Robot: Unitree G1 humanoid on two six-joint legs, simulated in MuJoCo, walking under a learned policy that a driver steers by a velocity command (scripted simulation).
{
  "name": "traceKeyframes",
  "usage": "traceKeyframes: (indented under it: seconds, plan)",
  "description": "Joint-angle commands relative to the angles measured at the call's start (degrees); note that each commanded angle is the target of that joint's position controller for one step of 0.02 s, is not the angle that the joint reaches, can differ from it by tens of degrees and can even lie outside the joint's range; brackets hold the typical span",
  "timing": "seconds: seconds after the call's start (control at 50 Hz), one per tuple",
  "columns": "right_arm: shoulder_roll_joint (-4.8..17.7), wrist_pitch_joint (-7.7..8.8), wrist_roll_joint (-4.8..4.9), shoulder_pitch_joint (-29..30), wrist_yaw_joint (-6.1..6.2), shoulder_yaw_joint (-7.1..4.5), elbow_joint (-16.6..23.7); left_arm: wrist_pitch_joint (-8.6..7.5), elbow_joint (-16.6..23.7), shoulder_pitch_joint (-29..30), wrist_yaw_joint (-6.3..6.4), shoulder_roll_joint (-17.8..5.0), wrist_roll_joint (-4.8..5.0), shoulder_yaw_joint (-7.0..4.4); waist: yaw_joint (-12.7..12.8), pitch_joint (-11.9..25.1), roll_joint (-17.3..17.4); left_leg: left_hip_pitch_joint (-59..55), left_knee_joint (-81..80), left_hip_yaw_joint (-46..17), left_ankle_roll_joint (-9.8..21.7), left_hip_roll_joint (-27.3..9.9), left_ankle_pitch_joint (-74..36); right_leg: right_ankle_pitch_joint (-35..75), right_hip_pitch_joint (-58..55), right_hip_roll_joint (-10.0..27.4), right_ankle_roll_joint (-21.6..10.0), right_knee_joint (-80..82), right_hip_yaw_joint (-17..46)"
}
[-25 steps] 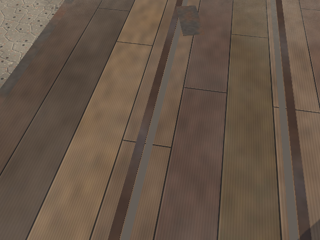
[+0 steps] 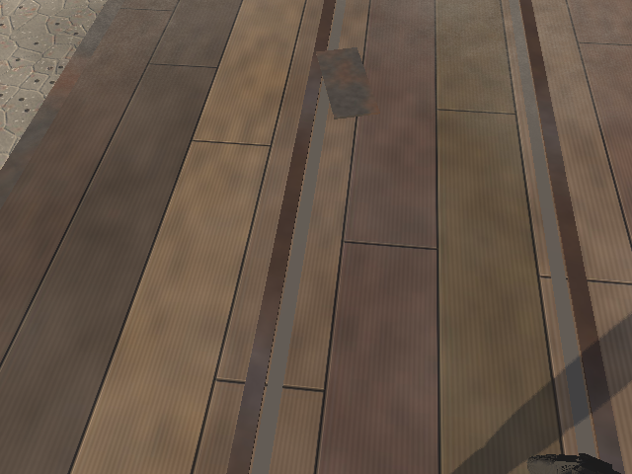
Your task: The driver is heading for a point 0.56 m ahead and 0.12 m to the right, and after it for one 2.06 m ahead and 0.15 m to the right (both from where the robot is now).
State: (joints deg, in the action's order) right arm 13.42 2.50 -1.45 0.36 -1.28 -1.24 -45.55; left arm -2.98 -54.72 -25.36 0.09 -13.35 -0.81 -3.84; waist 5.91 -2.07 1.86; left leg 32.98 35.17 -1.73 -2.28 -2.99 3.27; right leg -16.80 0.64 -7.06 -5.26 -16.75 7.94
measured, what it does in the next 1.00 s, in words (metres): walks ahead, turning right: left foot, then right foot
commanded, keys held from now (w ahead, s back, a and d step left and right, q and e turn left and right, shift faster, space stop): w+e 0.66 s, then w+q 0.34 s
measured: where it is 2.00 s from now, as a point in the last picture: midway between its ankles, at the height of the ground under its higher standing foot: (464, 253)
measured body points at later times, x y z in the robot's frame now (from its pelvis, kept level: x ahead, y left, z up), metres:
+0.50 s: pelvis +0.25 +0.01 +0.00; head +0.28 +0.00 +0.45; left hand +0.51 +0.17 -0.10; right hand +0.15 -0.24 -0.14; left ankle +0.17 +0.13 -0.74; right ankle +0.35 -0.15 -0.70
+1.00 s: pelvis +0.49 -0.13 +0.00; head +0.50 -0.15 +0.45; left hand +0.60 +0.11 -0.13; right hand +0.49 -0.41 -0.13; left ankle +0.69 -0.06 -0.68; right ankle +0.38 -0.14 -0.74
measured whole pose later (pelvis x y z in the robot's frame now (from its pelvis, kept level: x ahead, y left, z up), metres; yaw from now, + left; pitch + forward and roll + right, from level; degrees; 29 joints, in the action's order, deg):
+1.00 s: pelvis +0.49 -0.13 +0.00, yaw -22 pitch +0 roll -1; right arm 14.8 0.5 -1.2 -12.1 -2.3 -2.8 -48.4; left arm -4.7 -52.2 -21.2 0.0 -13.5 -1.0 -2.1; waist 1.4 -1.9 2.8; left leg 38.9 46.7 -0.9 1.4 -3.8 0.6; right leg -14.3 -4.8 -6.8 -6.3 -8.7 -5.3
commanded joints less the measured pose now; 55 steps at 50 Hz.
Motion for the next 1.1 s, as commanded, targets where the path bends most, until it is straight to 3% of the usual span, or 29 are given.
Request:
traceKeyframes:
  seconds: [0.02,0.04,0.06,0.08,0.1,0.12,0.14,0.16,0.2,0.24,0.3,0.42,0.5,0.54,0.58,0.6,0.62,0.64,0.66,0.68,0.7,0.74,0.8,0.9,1.0,1.04,1.1]
  plan:
    - [6.27,1.65,0.36,1.4,0.35,-1.38,4.82,-0.31,3.38,0.65,0.79,-10.65,-0.36,-2.44,-3.69,0.03,-6.92,-7.26,-5.02,0.32,1.42,2.34,3.78,29.22,2.43,15.24,-5.2,-2.73,12.03]
    - [7.3,2.05,0.4,-3.33,0.72,-1.84,3.59,-0.45,3.99,2.22,0.71,-11.3,-0.32,-2.65,-5.86,1.79,-6.81,-14.57,-7.01,0.9,2.31,3.67,5.62,32.53,4.28,14.35,-4.17,-6.61,12.18]
    - [8.99,2.82,0.06,-10.71,1.35,-2.59,1.57,-0.81,4.34,3.15,0.3,-11.07,0.04,-2.6,-9.4,5.64,-3.85,-25.14,-10.74,0.42,3.82,3.06,4.75,33.09,7.02,11.03,-2.8,-15.77,10.02]
    - [13.29,3.45,-1.25,-19.75,2.34,-3.67,0.91,-1.39,6.17,3.47,-0.16,-8.05,0.79,-1.82,-12.75,13.75,2.4,-38.28,-12.69,-10.46,6.8,-8.26,14.17,22.72,13.64,6.98,-1.28,-30.74,5.74]
    - [18.39,2.67,-2.16,-21.38,2.67,-4.77,1.3,-1.27,7.98,-2.12,-0.1,-2.83,2.54,-0.82,-9.9,19.05,15.06,-50.81,-18.27,-34.15,12.21,-22.5,19.56,-13.21,31.11,-1.62,0.41,-45.28,-1.55]
    - [15.09,1.7,-1.31,-18.58,2.43,-4.56,1.33,-0.35,6.79,-3.2,0.36,-7.43,0.75,-1.33,-7.78,16.17,10.72,-45.92,-19.76,-40.42,14.08,-22.9,25.89,-14.01,36.54,3.02,-0.28,-52.38,-1.97]
    - [9.27,1.55,-0.82,-14.69,2.17,-3.2,2.51,0.12,6.26,0.21,0.04,-8.31,-0.11,-1.6,-7.29,8.45,2.92,-38.35,-20.57,-31.66,12.84,-19.94,25.81,-8.3,36.84,5.88,-0.27,-53.46,-1.81]
    - [6.57,1.71,-0.63,-12.4,1.95,-2.47,2.42,0.23,6.71,3.26,-0.59,-7.13,-0.28,-1.41,-6.85,4.01,0.36,-32.35,-21.93,-22.77,11.66,-16.67,18.44,-4.24,35.6,7.72,0.35,-51.46,-2.41]
    - [5.42,2.33,-0.45,-12.99,2.12,-2.0,1.27,1.38,7.29,4.85,-1.66,-6.27,-1.28,-1.42,-5.74,1.8,4.34,-27.57,-23.61,-12.03,9.53,-12.52,6.96,-1.65,33.2,9.77,1.58,-48.87,-3.44]
    - [5.83,3.39,0.2,-15.22,1.82,-2.2,0.07,2.48,8.16,6.11,-2.38,-5.5,-1.23,-1.2,-5.34,2.37,4.6,-27.4,-24.08,-7.25,9.82,-12.02,-1.92,0.15,33.43,9.93,2.25,-48.99,-4.34]
    - [6.58,4.06,0.57,-17.25,1.58,-2.63,-0.98,3.1,10.53,11.54,-3.27,-4.98,-1.29,-0.81,-5.54,1.51,3.56,-28.83,-25.83,-1.91,10.85,-12.51,-6.22,4.75,38.36,11.06,3.16,-47.15,-5.0]
    - [7.44,3.77,0.32,-20.0,1.55,-2.98,-2.73,2.72,14.96,23.17,-4.66,-3.36,-1.05,0.73,-7.46,-1.78,3.28,-28.97,-27.01,8.25,9.86,-10.85,-8.86,15.49,36.58,11.2,3.14,-29.23,-9.51]
    - [9.29,2.85,0.31,-23.41,2.06,-3.52,-4.34,2.67,17.22,27.85,-4.98,-4.13,-1.52,0.92,-8.59,-3.01,3.08,-34.29,-24.3,11.66,8.8,-12.81,-15.03,11.02,33.62,9.83,0.36,-21.38,-13.46]
    - [10.68,1.97,0.23,-24.18,2.36,-3.8,-5.0,2.7,17.31,26.8,-4.56,-4.82,-1.87,0.6,-7.69,-1.63,3.88,-37.22,-17.8,14.09,8.05,-13.16,-30.45,5.18,29.38,6.88,-1.81,-19.1,-15.71]
    - [12.25,0.83,0.36,-24.41,2.51,-4.05,-5.2,2.14,14.87,17.46,-3.68,-6.53,-2.11,-0.49,-3.57,4.39,3.73,-37.09,-1.53,15.98,7.52,-12.88,-42.21,1.31,17.8,2.18,-4.72,-15.94,-16.84]
    - [12.05,0.49,0.35,-23.79,2.45,-3.85,-4.4,1.64,11.54,7.25,-2.81,-8.66,-2.59,-1.73,0.93,10.2,0.69,-29.62,12.78,17.06,5.85,-11.62,-34.11,2.63,3.79,2.12,-6.82,-12.24,-13.94]
    - [6.93,0.74,1.04,-25.32,1.7,-2.59,-0.77,1.67,11.17,2.46,-1.85,-15.29,-2.9,-3.58,1.0,17.33,-10.15,-8.5,32.63,17.14,2.87,-6.9,-1.75,-7.22,-14.94,18.23,-12.36,-9.89,9.46]
    - [7.72,1.32,0.34,-21.68,1.04,-2.98,2.63,2.26,12.79,3.28,-1.39,-18.85,-0.74,-4.27,-0.07,20.63,-13.61,6.05,45.39,7.59,0.66,3.03,29.1,-1.34,-19.78,27.98,-17.61,-0.56,36.19]
    - [9.56,1.56,0.03,-14.94,0.85,-3.31,3.97,2.75,11.81,3.29,-0.9,-17.44,-0.14,-4.03,1.22,13.73,-5.96,11.81,46.02,1.13,1.29,-0.17,23.67,5.37,-16.55,25.65,-16.26,0.08,27.46]
    - [7.59,2.11,0.87,-16.06,0.7,-2.48,3.21,2.52,11.05,6.29,-0.37,-13.34,0.08,-2.92,-1.61,7.43,-4.01,10.43,41.39,1.58,1.99,-2.93,17.8,12.56,-8.65,24.48,-14.26,0.17,18.13]
    - [6.79,2.09,0.79,-18.32,0.72,-2.25,1.37,1.94,10.99,9.12,-0.18,-9.65,-0.02,-1.78,-4.5,4.24,-1.76,5.57,35.33,1.59,2.3,-4.76,15.72,19.44,-1.5,21.26,-11.23,1.22,11.96]
    - [6.04,0.1,-0.84,-22.66,0.37,-2.02,-1.13,0.51,10.75,12.17,-0.22,-6.59,0.13,-0.43,-7.91,3.67,-3.18,-2.59,30.63,1.55,1.97,-5.78,14.45,25.68,5.98,17.57,-8.57,3.62,4.57]
    - [5.63,-1.42,-0.29,-21.54,-0.56,-2.27,-1.6,-1.31,8.51,9.06,-0.71,-8.01,0.2,-0.6,-7.91,2.44,-3.88,-1.81,27.81,2.12,2.18,-5.03,9.99,28.52,7.21,16.51,-7.41,6.79,0.07]
    - [5.44,-1.5,0.59,-12.22,-0.78,-2.53,0.39,-2.05,6.12,4.78,-0.44,-7.71,-0.09,-0.2,-4.71,-2.12,-4.23,7.54,19.07,-1.09,3.02,-2.28,0.36,26.88,2.16,16.34,-3.4,9.98,-5.54]
    - [3.92,-0.92,-0.04,-5.62,-1.35,-1.59,2.22,-2.64,4.21,3.19,0.6,-6.46,-0.22,0.78,-3.2,-4.01,-4.39,7.06,7.5,3.31,4.28,0.03,-5.09,34.1,-2.87,17.04,-1.69,10.34,-11.33]
    - [3.11,-0.73,-0.25,-2.85,-1.65,-1.03,3.53,-2.49,2.76,1.22,1.21,-6.49,-0.32,1.05,-2.4,-4.61,-4.16,6.23,2.98,6.17,5.46,0.95,-3.71,40.6,-6.32,17.87,-1.25,8.58,-13.09]
    - [4.06,-0.77,-0.17,-5.98,-1.36,-1.26,3.47,-2.16,1.77,1.56,2.14,-8.93,-0.7,0.89,-4.79,-1.05,-6.73,-1.36,-0.09,10.51,8.88,5.66,3.94,66.44,-10.67,18.97,0.32,-1.43,-15.7]
Velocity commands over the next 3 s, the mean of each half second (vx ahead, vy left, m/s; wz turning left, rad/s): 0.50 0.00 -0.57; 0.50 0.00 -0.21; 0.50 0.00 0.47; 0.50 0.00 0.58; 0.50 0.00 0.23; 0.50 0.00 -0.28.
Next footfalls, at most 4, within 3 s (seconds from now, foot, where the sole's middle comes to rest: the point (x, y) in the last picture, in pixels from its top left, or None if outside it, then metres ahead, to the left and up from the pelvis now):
0.08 left None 0.21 0.13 -0.78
0.60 right None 0.41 -0.15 -0.78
1.16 left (433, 354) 0.75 -0.14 -0.78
1.66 right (515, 263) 1.03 -0.36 -0.78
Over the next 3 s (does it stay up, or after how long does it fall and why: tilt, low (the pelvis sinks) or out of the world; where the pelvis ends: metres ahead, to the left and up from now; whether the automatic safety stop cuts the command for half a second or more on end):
stays up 1.56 -0.11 0.01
